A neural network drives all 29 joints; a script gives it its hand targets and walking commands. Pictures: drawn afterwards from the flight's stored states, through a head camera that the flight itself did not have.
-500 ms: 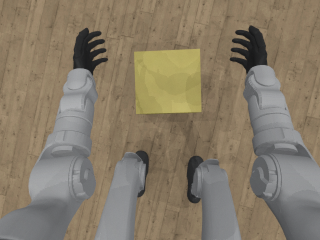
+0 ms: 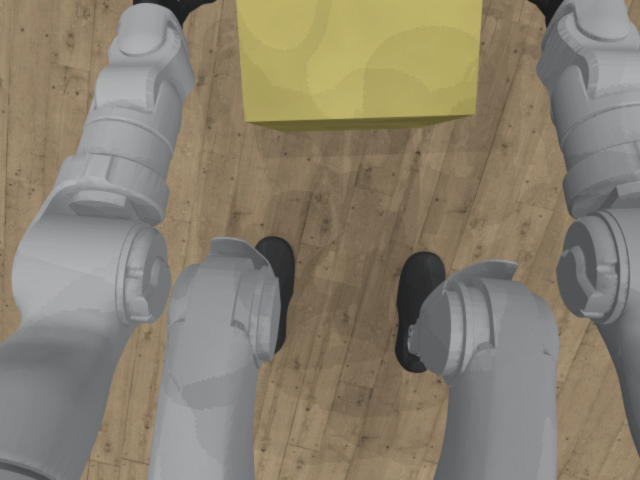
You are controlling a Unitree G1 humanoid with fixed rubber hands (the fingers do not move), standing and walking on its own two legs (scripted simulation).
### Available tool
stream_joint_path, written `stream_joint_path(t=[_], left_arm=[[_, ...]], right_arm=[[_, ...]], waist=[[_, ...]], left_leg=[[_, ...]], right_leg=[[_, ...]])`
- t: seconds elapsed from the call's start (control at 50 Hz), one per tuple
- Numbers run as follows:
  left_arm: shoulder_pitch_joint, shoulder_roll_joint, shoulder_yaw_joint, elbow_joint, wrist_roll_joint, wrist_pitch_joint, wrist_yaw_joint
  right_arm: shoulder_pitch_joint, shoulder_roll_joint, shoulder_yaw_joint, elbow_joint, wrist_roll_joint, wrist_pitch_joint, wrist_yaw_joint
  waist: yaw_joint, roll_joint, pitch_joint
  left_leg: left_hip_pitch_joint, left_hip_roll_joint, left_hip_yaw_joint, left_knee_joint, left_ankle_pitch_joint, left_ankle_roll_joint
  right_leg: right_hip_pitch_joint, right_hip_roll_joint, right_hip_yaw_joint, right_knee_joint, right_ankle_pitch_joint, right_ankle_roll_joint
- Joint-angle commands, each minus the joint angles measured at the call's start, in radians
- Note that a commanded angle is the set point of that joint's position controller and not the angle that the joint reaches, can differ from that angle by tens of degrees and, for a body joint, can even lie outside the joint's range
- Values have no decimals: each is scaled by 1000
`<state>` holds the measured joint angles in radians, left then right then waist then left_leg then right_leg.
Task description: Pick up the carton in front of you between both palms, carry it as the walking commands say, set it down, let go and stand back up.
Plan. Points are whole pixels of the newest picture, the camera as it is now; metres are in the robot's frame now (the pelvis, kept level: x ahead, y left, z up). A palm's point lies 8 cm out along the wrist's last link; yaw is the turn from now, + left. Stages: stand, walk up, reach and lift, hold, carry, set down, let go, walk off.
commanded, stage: reach and lift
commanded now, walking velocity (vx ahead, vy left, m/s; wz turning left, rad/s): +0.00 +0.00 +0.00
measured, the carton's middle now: (353, 36) +0.54 +0.02 -0.27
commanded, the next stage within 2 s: none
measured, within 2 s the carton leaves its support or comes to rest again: leaves its support in 0.92 s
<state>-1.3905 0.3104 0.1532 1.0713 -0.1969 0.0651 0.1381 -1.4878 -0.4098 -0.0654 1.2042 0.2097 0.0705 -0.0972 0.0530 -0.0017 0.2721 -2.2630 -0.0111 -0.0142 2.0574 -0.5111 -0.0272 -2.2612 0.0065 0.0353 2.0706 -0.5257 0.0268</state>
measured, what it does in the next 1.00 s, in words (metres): stands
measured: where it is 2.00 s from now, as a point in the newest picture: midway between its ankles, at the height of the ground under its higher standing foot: (342, 323)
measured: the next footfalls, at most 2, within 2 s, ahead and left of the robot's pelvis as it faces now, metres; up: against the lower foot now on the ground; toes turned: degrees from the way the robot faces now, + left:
none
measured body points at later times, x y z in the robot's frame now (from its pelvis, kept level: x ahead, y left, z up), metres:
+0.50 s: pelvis +0.01 +0.00 -0.03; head +0.38 -0.01 +0.22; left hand +0.55 +0.19 -0.21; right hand +0.57 -0.16 -0.22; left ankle +0.12 +0.12 -0.36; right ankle +0.12 -0.13 -0.36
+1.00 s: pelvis +0.01 +0.00 -0.04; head +0.37 -0.01 +0.22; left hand +0.57 +0.17 -0.19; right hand +0.57 -0.14 -0.21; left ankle +0.12 +0.12 -0.36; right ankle +0.12 -0.13 -0.36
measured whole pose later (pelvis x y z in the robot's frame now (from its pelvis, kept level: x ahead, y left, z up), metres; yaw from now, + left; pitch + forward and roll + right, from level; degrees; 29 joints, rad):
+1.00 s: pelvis +0.01 +0.00 -0.04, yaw +0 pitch +37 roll +1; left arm -1.43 0.25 0.20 0.97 -0.16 0.20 0.16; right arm -1.44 -0.30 -0.06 1.06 0.16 0.17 -0.18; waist 0.04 0.01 0.32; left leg -2.30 -0.02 -0.02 2.20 -0.55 -0.04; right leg -2.30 0.02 0.04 2.22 -0.57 0.03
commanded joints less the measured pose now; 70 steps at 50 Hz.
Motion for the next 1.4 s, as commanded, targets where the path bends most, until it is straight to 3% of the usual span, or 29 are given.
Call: stream_joint_path(t=[0.0,0.08,0.12,0.18,0.2,0.24,0.56,0.58,0.6,0.68,0.7,0.76,0.8,0.82,0.84,0.88,0.9,0.96,0.98,1.0,1.06,1.08,1.1,1.12,1.14,1.18,1.24,1.26,1.38], left_arm=[[-331,136,-18,-66,-39,-37,-8],[-334,165,-14,-34,-41,-60,-3],[-332,165,-40,-35,-63,-58,0],[-228,169,-6,-2,-62,-70,-3],[-317,214,-43,-77,-77,-74,10],[-302,174,-31,-115,-77,-83,4],[-297,40,-64,-103,-23,-83,-4],[-288,-49,-54,-72,-10,-73,-8],[-292,-47,-42,-37,-48,-76,-5],[-434,-356,-129,-83,4,-87,-62],[-479,-557,-188,-89,-42,-70,-102],[-661,-781,-235,-156,28,-30,-200],[-690,-850,-261,-241,-10,-7,-221],[-655,-910,-255,-146,11,11,-222],[-634,-968,-236,-200,17,34,-249],[-678,-988,-254,-262,18,63,-260],[-696,-1054,-263,-301,-23,71,-262],[-649,-1195,-313,-408,-48,128,-268],[-635,-1204,-281,-396,-15,159,-270],[-552,-1247,-295,-341,-22,192,-271],[-653,-1250,-337,-518,27,224,-277],[-630,-1282,-338,-599,6,233,-291],[-532,-1239,-265,-487,67,262,-293],[-570,-1267,-284,-507,92,273,-298],[-479,-1266,-155,-447,165,284,-309],[-432,-1333,-133,-332,221,317,-324],[-299,-1299,-49,-241,327,322,-341],[-344,-1211,-35,-288,302,307,-344],[-377,-1306,-38,-293,310,315,-355]], right_arm=[[-305,-136,-10,-81,-11,-38,1],[-330,-99,78,-49,53,-45,-6],[-413,-114,42,-147,43,-68,-3],[-284,-136,67,-167,54,-54,-28],[-382,-147,51,-169,34,-67,-28],[-284,-134,30,-185,8,-68,-28],[-243,85,103,-117,55,-56,-21],[-331,83,141,-163,49,-66,-9],[-260,108,78,-70,2,-61,-24],[-405,515,189,-199,23,-64,29],[-427,597,204,-108,-2,-57,70],[-514,923,202,-149,-34,-15,166],[-473,988,179,-169,-24,-4,182],[-569,1004,203,-210,-30,5,196],[-510,1037,174,-181,-82,33,201],[-571,1083,216,-263,7,41,220],[-594,1140,233,-313,-9,48,221],[-687,1177,326,-531,28,83,216],[-756,1218,320,-644,53,99,212],[-781,1220,353,-768,66,106,213],[-583,1344,296,-626,11,193,229],[-527,1332,277,-614,-46,214,229],[-485,1346,242,-543,-100,243,237],[-445,1423,194,-557,-70,247,245],[-379,1414,185,-453,-151,279,254],[-281,1406,50,-407,-224,284,271],[-363,1402,44,-393,-249,271,290],[-273,1392,15,-287,-291,293,288],[-251,1415,3,-304,-301,303,298]], waist=[[-13,-47,-1146],[62,-31,-1194],[0,-78,-1180],[66,-39,-1242],[-8,-95,-1220],[-19,-52,-1247],[43,-24,-1157],[68,-72,-1129],[-14,-67,-1121],[53,-68,-1131],[-20,-35,-1096],[49,-43,-1014],[-12,-10,-1089],[32,-44,-1070],[-54,-91,-1069],[52,7,-1227],[-15,-59,-1330],[-34,-63,-1693],[45,-39,-1696],[2,-39,-1793],[15,-51,-1803],[-55,-71,-1832],[-37,-118,-1652],[21,31,-1655],[23,-125,-1471],[-14,47,-1310],[37,-32,-1255],[-6,-90,-1187],[10,-60,-1315]], left_leg=[[588,0,46,-107,210,-37],[671,0,55,-72,281,-31],[561,9,20,-66,310,-21],[688,-9,58,2,349,-33],[621,-14,40,-35,301,-35],[661,-19,66,3,320,-36],[601,-24,67,-44,317,-16],[513,-32,68,-52,298,-34],[542,-42,70,-78,279,-39],[581,-65,73,-54,291,-9],[537,-70,49,-29,333,-19],[534,-96,79,-20,292,-15],[559,-102,86,-20,258,-13],[599,-109,91,-24,289,-3],[556,-108,80,-7,266,-6],[608,-106,135,1,300,-4],[637,-116,125,-13,330,-1],[843,-126,112,-17,477,-10],[830,-132,125,-56,477,-1],[890,-129,107,-38,490,5],[839,-124,123,-87,456,10],[780,-143,127,-90,412,7],[741,-139,93,-153,354,5],[767,-149,134,-159,332,-1],[588,-154,128,-198,213,2],[574,-153,126,-276,121,12],[593,-144,108,-329,148,29],[501,-142,103,-305,106,12],[650,-136,101,-454,119,13]], right_leg=[[545,4,-60,-111,182,-5],[634,-10,-42,-50,218,-1],[654,2,-51,-20,306,-6],[601,24,-30,-31,250,4],[655,18,-61,-18,284,4],[652,33,-57,-41,261,-2],[571,42,-44,-42,287,5],[574,47,-45,-66,265,8],[592,68,-63,-83,247,5],[544,87,-44,-79,252,-4],[525,82,-54,-45,297,-20],[490,105,-35,-40,248,-26],[492,114,-90,-14,219,-31],[518,99,-78,-24,244,-26],[528,120,-102,-24,238,-23],[610,119,-87,-9,253,-34],[670,127,-111,-27,296,-27],[788,125,-163,-3,413,-6],[785,132,-146,-17,430,-18],[803,139,-151,-27,421,-14],[795,151,-127,-88,441,-19],[843,150,-132,-121,398,-21],[740,157,-156,-126,349,-8],[732,156,-97,-177,313,-29],[687,158,-120,-213,246,-15],[595,157,-89,-284,149,-44],[577,161,-130,-326,147,-3],[557,153,-112,-362,92,-21],[732,158,-102,-475,123,-16]])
